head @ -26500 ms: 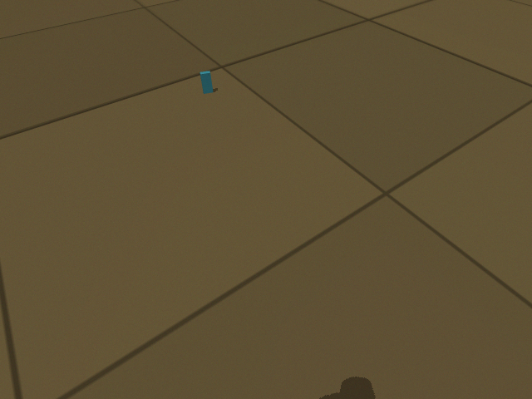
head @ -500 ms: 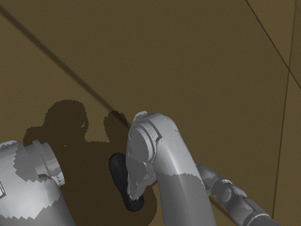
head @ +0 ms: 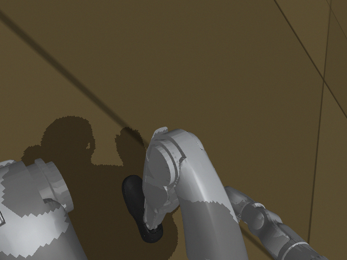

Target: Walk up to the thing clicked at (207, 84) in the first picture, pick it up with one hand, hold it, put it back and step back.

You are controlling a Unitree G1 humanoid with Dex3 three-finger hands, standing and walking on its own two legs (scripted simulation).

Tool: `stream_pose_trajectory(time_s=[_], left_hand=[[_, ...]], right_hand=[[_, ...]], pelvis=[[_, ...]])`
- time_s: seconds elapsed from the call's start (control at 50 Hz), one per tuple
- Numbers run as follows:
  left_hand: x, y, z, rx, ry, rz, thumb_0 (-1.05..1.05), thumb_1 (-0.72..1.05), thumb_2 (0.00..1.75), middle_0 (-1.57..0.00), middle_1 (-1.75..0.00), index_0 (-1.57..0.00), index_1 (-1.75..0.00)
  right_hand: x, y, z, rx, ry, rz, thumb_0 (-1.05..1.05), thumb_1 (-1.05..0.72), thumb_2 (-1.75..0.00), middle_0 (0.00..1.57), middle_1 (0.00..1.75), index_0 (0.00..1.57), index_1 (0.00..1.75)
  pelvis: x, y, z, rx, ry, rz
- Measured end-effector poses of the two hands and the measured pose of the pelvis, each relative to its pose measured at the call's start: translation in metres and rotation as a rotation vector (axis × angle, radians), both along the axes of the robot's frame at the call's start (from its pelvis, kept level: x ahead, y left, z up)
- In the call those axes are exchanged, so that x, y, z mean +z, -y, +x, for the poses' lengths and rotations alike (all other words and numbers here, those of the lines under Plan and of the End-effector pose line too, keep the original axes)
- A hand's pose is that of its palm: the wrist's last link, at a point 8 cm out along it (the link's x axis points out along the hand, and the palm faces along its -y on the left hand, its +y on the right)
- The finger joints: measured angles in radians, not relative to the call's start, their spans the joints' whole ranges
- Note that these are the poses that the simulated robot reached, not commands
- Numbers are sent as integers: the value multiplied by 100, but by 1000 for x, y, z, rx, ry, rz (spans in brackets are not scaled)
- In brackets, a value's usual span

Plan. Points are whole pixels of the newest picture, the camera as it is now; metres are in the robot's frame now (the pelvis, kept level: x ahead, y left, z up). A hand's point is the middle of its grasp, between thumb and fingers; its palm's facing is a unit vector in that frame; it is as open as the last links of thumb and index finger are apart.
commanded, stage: loosen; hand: left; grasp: from the side
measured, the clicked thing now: out of the picture +0.43 +0.33 -0.20
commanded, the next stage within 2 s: open in 0.02 s
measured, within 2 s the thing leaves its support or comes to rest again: rests again in 1.02 s
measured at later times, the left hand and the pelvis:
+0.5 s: hand out of the picture +0.42 +0.35 -0.17, palm faces +0.55 -0.83 +0.01, open 14.1 cm; pelvis +0.00 +0.00 +0.00, yaw +0 degrees
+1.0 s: hand out of the picture +0.41 +0.42 -0.08, palm faces +0.52 -0.85 -0.07, open 17.6 cm; pelvis +0.00 +0.00 +0.01, yaw +1 degrees
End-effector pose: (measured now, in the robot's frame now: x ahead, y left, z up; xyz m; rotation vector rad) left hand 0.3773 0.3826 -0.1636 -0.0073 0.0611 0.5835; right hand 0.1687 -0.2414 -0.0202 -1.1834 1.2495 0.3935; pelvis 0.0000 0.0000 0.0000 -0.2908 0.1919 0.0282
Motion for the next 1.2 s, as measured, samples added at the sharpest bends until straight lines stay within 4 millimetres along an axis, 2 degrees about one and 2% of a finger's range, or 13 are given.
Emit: stream_pose_trajectory(time_s=[0.08, 0.2, 0.4, 0.7, 0.82, 0.92, 1.02, 1.1, 1.2], left_hand=[[0, 0, -1, 0, 4, -3, 0, -27, 98, -99, -120, -99, -115], [-1, 0, 0, 6, 13, -9, 0, -22, 75, -95, -101, -97, -97], [-4, 1, 1, 7, 19, -17, -1, -37, 40, -66, -61, -69, -58], [2, -3, 0, 9, 24, -4, -1, -57, 10, -23, -19, -24, -16], [25, -25, 6, 31, 95, 40, -2, -58, 6, -13, -11, -14, -9], [60, -56, 2, 28, 122, 96, -2, -59, 5, -9, -9, -11, -6], [88, -71, -19, -57, 42, 98, -2, -60, 3, -8, -7, -10, -4], [97, -72, -44, -36, 8, 22, -2, -60, 1, -6, -6, -9, -3], [107, -74, -63, -61, -180, 38, -2, -57, 2, -7, -6, -8, -4]], right_hand=[[1, -1, 0, 6, 2, 1, 0, -91, -89, 21, 30, 21, 30], [2, -4, 1, 11, 3, 1, 0, -91, -89, 21, 30, 21, 30], [5, -7, 4, 20, 5, -7, 0, -92, -89, 21, 30, 21, 30], [4, -8, 4, 25, 12, 1, 0, -91, -89, 21, 30, 21, 30], [4, -7, 0, -1, 12, -1, 0, -90, -89, 21, 30, 21, 30], [4, -4, -1, -57, 26, 17, 0, -90, -89, 21, 30, 21, 30], [2, -2, 3, -136, 59, 73, 0, -90, -89, 21, 30, 21, 30], [0, -5, 13, -165, 96, 134, 0, -90, -89, 21, 30, 21, 30], [3, -8, 30, -269, 177, 206, 0, -90, -90, 21, 30, 21, 30]], pelvis=[[0, 0, 0, -1, 2, -2], [1, -2, 0, -4, 0, -8], [1, -3, 0, -4, 5, -15], [1, -2, -2, -5, 10, -12], [3, -2, -2, -1, 3, -10], [8, -1, 0, 5, -29, -3], [17, 0, 4, 19, -89, 9], [24, 2, 5, 31, -130, 22], [36, 6, 5, 53, -178, 51]])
